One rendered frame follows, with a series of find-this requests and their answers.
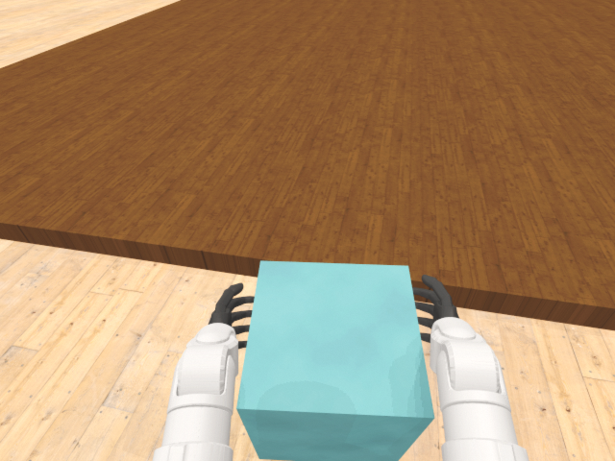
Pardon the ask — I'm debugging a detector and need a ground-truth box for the right robot forearm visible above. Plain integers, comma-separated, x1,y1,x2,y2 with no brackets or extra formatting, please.
430,317,529,461

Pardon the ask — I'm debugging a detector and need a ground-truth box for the carton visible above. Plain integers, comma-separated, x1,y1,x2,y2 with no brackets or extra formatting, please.
236,260,434,461

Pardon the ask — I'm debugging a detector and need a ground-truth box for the right robot hand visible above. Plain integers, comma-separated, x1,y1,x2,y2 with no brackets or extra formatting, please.
412,275,459,343

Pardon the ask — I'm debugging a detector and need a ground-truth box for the left robot hand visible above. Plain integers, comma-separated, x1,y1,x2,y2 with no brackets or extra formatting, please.
209,283,255,349

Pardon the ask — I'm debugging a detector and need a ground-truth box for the left robot forearm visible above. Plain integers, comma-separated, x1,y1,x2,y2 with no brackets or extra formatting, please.
153,323,238,461

